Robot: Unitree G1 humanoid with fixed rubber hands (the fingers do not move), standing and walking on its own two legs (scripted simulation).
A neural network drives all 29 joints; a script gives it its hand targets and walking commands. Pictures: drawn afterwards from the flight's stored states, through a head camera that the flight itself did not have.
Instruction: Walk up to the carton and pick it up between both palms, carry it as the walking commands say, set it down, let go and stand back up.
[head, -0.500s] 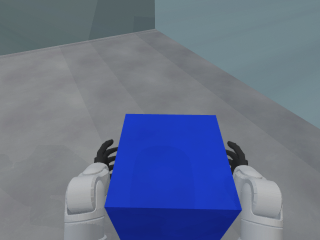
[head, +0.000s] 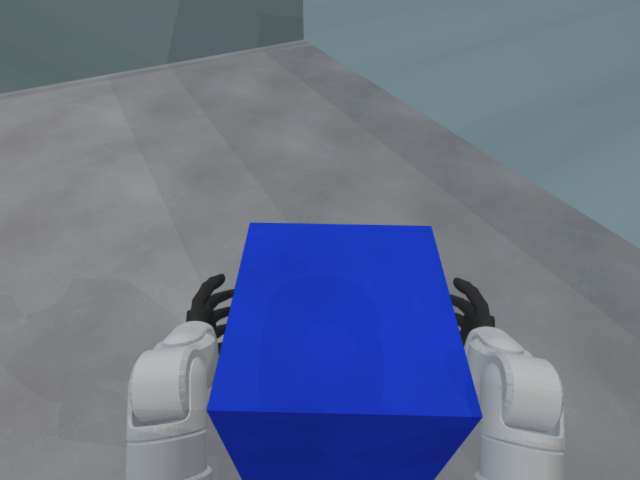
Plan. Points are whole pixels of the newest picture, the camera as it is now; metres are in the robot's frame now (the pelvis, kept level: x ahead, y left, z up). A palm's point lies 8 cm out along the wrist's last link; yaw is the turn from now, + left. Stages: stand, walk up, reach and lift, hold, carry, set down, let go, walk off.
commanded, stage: carry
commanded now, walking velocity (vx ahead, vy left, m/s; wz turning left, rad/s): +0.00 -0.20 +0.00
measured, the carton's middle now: (337, 367) +0.26 +0.00 +0.01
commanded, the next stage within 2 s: none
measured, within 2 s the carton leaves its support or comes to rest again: neither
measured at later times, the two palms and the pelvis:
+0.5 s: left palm (269, 352) +0.25 +0.08 +0.06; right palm (537, 357) +0.25 -0.23 +0.06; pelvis -0.01 -0.07 -0.02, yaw +1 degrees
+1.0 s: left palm (270, 356) +0.24 +0.08 +0.07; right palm (546, 359) +0.24 -0.23 +0.07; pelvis -0.02 -0.08 -0.01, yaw +1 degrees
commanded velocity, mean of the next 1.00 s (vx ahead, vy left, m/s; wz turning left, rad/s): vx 0.00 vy -0.20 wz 0.00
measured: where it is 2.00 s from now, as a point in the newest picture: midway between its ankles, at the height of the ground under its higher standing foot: outside the picture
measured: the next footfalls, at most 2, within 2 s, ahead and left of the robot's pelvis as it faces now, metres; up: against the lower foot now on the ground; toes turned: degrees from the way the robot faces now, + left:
none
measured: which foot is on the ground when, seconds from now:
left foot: down 0.00-1.00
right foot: down 0.00-1.00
